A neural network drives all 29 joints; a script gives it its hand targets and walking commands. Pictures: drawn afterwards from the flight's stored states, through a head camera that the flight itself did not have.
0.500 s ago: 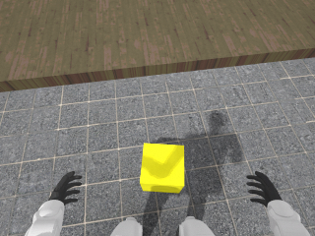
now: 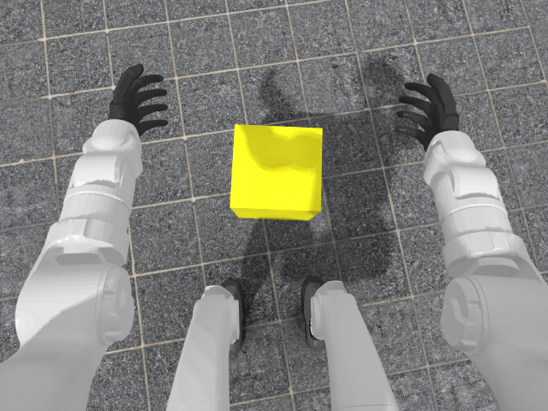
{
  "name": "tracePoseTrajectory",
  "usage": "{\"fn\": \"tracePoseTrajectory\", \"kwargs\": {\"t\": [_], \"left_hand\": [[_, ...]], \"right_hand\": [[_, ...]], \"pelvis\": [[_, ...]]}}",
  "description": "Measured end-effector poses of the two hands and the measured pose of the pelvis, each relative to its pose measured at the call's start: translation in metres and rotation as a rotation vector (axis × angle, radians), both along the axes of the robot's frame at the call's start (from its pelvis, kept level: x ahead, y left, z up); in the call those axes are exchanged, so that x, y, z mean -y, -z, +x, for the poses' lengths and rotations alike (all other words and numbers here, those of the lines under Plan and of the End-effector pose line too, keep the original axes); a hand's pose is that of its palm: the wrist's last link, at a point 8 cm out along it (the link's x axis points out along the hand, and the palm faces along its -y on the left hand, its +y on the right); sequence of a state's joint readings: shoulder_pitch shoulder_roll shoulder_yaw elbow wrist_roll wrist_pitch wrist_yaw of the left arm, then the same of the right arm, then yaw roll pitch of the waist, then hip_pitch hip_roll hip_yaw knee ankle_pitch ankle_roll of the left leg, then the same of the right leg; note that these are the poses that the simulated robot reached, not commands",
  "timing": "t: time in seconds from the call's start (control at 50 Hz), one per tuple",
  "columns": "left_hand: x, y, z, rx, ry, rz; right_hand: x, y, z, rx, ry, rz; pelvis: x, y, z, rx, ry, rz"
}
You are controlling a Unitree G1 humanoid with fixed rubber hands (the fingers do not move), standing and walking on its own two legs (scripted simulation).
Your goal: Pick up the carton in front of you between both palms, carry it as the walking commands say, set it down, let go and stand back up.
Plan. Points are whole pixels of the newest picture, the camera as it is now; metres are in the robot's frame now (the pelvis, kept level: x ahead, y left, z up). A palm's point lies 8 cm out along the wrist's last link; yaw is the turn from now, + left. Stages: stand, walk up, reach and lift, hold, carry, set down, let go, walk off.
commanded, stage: reach and lift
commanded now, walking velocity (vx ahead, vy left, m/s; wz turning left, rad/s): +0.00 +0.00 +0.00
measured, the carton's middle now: (275, 178) +0.51 -0.02 -0.53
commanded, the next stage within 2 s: none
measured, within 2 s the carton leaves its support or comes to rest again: leaves its support in 1.90 s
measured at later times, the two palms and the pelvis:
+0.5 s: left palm (176, 141) +0.53 +0.18 -0.26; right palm (382, 148) +0.50 -0.21 -0.25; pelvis +0.03 +0.00 -0.10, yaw -1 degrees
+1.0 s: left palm (201, 168) +0.52 +0.17 -0.45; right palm (351, 174) +0.50 -0.20 -0.44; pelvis -0.03 +0.00 -0.27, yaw -1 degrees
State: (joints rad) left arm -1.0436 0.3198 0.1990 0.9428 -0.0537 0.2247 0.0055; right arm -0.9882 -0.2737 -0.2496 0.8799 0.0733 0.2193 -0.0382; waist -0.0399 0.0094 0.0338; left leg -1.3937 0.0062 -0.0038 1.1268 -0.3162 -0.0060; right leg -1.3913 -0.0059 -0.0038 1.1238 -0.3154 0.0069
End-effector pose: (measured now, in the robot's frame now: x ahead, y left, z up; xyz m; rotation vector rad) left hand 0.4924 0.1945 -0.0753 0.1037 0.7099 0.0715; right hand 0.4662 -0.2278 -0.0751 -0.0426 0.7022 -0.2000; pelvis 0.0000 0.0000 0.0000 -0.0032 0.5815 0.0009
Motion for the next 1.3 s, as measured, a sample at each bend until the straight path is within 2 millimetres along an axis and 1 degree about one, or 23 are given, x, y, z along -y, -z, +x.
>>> {"fn": "tracePoseTrajectory", "kwargs": {"t": [0.1, 0.16, 0.26, 0.34, 0.4, 0.48, 0.58, 0.64, 0.72, 0.8, 0.9, 1.02, 1.08, 1.14, 1.2, 1.3], "left_hand": [[0.014, 0.011, 0.034, 0.037, 0.008, -0.024], [0.019, 0.022, 0.046, 0.051, 0.013, -0.029], [0.022, 0.051, 0.052, 0.049, 0.011, -0.030], [0.022, 0.084, 0.050, 0.034, 0.000, -0.028], [0.021, 0.117, 0.045, 0.019, -0.008, -0.025], [0.019, 0.167, 0.038, 0.009, -0.016, -0.019], [0.016, 0.228, 0.031, 0.018, -0.016, -0.014], [0.016, 0.256, 0.028, 0.029, -0.016, -0.013], [0.017, 0.284, 0.028, 0.038, -0.022, -0.014], [0.021, 0.306, 0.030, 0.024, -0.027, -0.019], [0.026, 0.336, 0.031, -0.009, -0.026, -0.024], [0.028, 0.377, 0.031, -0.037, -0.024, -0.020], [0.027, 0.392, 0.032, -0.030, -0.027, -0.019], [0.025, 0.400, 0.034, -0.017, -0.036, -0.026], [0.023, 0.399, 0.035, -0.003, -0.040, -0.023], [0.025, 0.390, 0.037, -0.002, -0.034, -0.028]], "right_hand": [[-0.013, 0.012, 0.033, 0.041, 0.004, 0.016], [-0.018, 0.022, 0.044, 0.055, 0.005, 0.015], [-0.021, 0.050, 0.048, 0.050, 0.011, 0.016], [-0.019, 0.082, 0.046, 0.036, 0.021, 0.017], [-0.018, 0.114, 0.042, 0.021, 0.026, 0.016], [-0.016, 0.163, 0.036, 0.008, 0.029, 0.010], [-0.013, 0.223, 0.030, 0.010, 0.026, 0.003], [-0.013, 0.252, 0.028, 0.019, 0.024, 0.001], [-0.015, 0.280, 0.029, 0.027, 0.027, 0.006], [-0.018, 0.304, 0.030, 0.010, 0.033, 0.014], [-0.022, 0.335, 0.031, -0.024, 0.029, 0.019], [-0.025, 0.376, 0.032, -0.051, 0.020, 0.021], [-0.025, 0.391, 0.034, -0.045, 0.015, 0.018], [-0.027, 0.399, 0.038, -0.038, 0.004, 0.011], [-0.033, 0.397, 0.045, -0.022, -0.011, 0.018], [-0.040, 0.387, 0.050, -0.015, -0.018, 0.026]], "pelvis": [[0.000, 0.013, -0.005, -0.072, -0.003, -0.002], [0.000, 0.016, -0.002, -0.119, -0.004, -0.002], [0.000, 0.020, 0.011, -0.199, -0.004, -0.004], [-0.001, 0.036, 0.022, -0.265, -0.001, -0.005], [-0.002, 0.056, 0.027, -0.308, 0.001, -0.006], [-0.003, 0.092, 0.027, -0.344, 0.003, -0.007], [-0.003, 0.141, 0.016, -0.340, 0.005, -0.009], [-0.003, 0.171, 0.007, -0.310, 0.005, -0.009], [-0.003, 0.204, -0.007, -0.249, 0.006, -0.009], [-0.003, 0.230, -0.019, -0.190, 0.006, -0.008], [-0.003, 0.253, -0.028, -0.134, 0.008, -0.008], [-0.002, 0.274, -0.031, -0.093, 0.010, -0.007], [-0.002, 0.283, -0.030, -0.074, 0.010, -0.005], [0.000, 0.289, -0.027, -0.053, 0.006, -0.004], [0.000, 0.292, -0.024, -0.045, 0.008, -0.003], [0.000, 0.291, -0.020, -0.055, 0.006, -0.003]]}}
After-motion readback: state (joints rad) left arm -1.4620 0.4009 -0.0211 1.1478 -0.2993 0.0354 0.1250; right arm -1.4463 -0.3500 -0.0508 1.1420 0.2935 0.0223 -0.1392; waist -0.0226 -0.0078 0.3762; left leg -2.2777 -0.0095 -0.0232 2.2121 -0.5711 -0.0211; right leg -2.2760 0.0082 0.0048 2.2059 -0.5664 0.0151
